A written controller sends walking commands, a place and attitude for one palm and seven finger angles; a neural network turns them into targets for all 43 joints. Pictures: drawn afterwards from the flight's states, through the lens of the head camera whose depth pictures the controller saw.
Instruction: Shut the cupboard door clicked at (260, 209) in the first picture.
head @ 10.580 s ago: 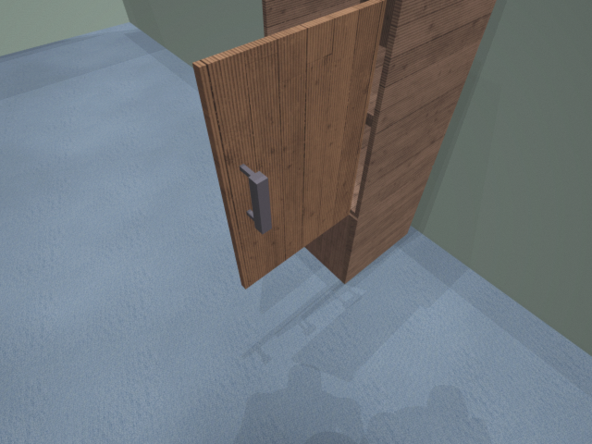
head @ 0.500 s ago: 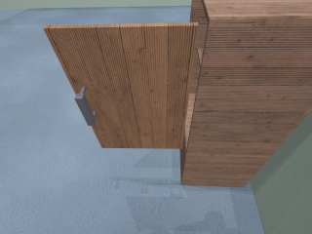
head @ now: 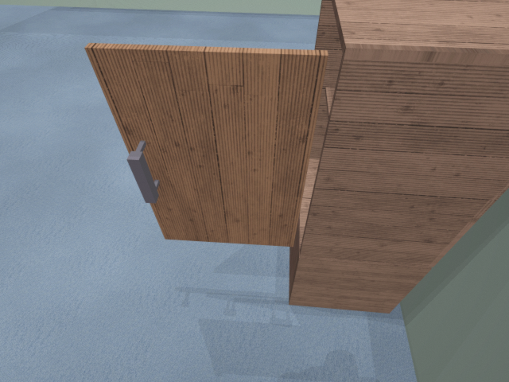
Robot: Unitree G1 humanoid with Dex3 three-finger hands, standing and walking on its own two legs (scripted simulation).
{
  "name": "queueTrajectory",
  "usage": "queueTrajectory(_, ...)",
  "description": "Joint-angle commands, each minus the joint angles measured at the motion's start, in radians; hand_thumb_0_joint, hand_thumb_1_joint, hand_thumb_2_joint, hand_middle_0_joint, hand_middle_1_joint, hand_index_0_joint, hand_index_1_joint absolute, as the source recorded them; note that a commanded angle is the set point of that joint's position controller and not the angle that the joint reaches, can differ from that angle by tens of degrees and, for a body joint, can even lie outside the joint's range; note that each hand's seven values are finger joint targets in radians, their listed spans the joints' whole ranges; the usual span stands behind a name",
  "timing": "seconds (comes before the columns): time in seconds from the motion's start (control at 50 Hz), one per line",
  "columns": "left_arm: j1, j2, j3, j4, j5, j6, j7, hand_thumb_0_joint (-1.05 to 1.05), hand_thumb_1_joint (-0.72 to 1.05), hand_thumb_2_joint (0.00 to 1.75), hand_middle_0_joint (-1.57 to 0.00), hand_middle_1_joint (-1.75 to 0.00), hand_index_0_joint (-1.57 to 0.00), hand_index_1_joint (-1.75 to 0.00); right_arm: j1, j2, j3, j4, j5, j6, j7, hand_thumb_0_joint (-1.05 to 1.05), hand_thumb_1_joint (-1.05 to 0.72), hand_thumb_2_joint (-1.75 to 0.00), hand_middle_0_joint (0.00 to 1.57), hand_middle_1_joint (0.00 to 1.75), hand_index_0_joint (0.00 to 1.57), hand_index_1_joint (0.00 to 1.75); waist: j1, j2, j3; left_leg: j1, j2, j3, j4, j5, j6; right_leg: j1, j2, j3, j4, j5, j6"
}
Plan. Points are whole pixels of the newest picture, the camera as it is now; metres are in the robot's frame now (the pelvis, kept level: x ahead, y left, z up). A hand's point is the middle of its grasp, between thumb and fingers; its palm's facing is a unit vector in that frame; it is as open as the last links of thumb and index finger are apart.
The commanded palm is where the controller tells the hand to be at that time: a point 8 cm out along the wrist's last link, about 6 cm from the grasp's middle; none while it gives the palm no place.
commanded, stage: look again from close up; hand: left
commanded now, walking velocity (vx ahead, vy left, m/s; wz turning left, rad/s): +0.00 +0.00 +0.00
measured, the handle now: (147, 172) +0.53 +0.27 -0.02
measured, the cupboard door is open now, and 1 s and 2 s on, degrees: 91 91 91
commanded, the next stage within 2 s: shuffle to correct the standing spot in 0.36 s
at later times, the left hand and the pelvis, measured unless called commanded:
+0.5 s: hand out of the picture +0.02 +0.18 -0.17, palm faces +0.01 -0.98 -0.20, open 7.3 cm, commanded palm none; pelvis +0.03 +0.00 +0.00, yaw +0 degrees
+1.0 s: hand out of the picture +0.11 +0.22 -0.17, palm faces +0.04 -0.97 -0.26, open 7.3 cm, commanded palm none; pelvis +0.07 +0.03 -0.01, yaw +0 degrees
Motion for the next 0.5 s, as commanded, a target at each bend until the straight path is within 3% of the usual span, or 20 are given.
queueTrajectory(0.0,0.054,0.105,0.024,-0.013,-0.002,-0.014,0.012,0.0,0.9,0.9,-0.2,-0.3,-0.2,-0.3,0.017,-0.073,-0.009,-0.024,0.0,-0.024,-0.006,0.0,-0.9,-0.9,0.2,0.3,0.2,0.3,0.013,0.008,0.026,0.043,0.063,-0.071,-0.081,0.062,0.034,-0.076,-0.076,0.079,-0.13,0.129,-0.03)
queueTrajectory(0.42,0.046,0.107,0.032,0.0,0.003,-0.015,0.017,0.0,0.9,0.9,-0.2,-0.3,-0.2,-0.3,-0.039,-0.093,-0.019,-0.023,-0.003,-0.028,-0.016,0.0,-0.9,-0.9,0.2,0.3,0.2,0.3,0.011,-0.001,0.006,0.109,0.071,-0.065,-0.068,0.199,0.036,-0.044,-0.081,0.069,-0.11,0.284,-0.019)
queueTrajectory(0.48,0.048,0.115,0.036,0.001,0.005,-0.013,0.016,0.0,0.9,0.9,-0.2,-0.3,-0.2,-0.3,-0.036,-0.096,-0.018,-0.024,-0.004,-0.024,-0.012,0.0,-0.9,-0.9,0.2,0.3,0.2,0.3,0.016,-0.003,-0.004,0.098,0.061,-0.059,-0.063,0.12,0.036,-0.031,-0.088,0.075,-0.11,0.225,-0.028)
